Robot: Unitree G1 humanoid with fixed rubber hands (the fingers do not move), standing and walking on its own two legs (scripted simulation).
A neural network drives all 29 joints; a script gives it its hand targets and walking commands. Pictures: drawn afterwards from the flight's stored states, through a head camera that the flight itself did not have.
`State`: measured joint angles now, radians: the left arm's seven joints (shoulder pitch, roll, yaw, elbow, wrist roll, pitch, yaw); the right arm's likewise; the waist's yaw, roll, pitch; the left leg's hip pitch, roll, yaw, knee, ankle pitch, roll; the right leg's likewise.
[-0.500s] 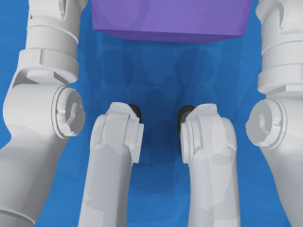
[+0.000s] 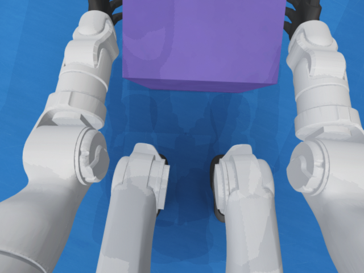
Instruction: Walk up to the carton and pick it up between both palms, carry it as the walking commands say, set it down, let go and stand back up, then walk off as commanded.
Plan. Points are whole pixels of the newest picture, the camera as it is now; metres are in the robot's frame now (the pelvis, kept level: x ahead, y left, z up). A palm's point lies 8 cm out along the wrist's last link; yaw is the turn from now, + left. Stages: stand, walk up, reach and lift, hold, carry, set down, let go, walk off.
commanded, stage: set down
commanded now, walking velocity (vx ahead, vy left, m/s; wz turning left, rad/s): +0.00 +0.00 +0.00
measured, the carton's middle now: (199, 21) +0.57 -0.03 -0.24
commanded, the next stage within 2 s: none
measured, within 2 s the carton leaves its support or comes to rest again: neither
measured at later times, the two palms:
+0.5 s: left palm (102, 16) +0.54 +0.14 -0.14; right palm (303, 24) +0.53 -0.20 -0.14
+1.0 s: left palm (103, 16) +0.55 +0.14 -0.14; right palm (303, 23) +0.53 -0.20 -0.15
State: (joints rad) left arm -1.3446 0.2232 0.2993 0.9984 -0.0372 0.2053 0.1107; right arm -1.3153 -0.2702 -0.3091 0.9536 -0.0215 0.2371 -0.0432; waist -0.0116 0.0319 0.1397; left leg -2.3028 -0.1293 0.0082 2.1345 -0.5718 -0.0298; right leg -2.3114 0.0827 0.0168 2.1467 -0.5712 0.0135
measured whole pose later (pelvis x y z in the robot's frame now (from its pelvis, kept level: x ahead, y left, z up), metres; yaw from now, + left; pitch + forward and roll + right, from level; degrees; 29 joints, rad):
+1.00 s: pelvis -0.01 +0.00 -0.01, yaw -1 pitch +38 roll +1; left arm -1.39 0.24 0.39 1.00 0.04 0.16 0.05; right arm -1.39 -0.30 -0.36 1.01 -0.07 0.18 0.04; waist -0.02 0.02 0.25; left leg -2.28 -0.09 0.02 2.18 -0.57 -0.01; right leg -2.29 0.06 -0.01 2.18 -0.56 0.00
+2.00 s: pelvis -0.02 +0.00 +0.04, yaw +0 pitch +29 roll +1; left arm -1.32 0.41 0.18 0.70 -0.24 0.30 0.14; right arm -1.35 -0.49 -0.11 0.74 0.24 0.30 -0.08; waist -0.01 0.02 0.52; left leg -1.99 -0.06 0.03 2.06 -0.57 0.01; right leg -2.00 0.03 -0.01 2.07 -0.57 -0.02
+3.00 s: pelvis +0.03 +0.00 +0.29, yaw -2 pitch +45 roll +0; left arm -1.03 0.24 0.33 0.84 0.02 0.16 0.00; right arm -1.09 -0.38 -0.30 0.98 0.01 0.14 0.11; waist 0.03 -0.01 -0.08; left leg -1.50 -0.05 -0.02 0.99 -0.28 0.01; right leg -1.50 0.05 0.03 0.99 -0.27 -0.01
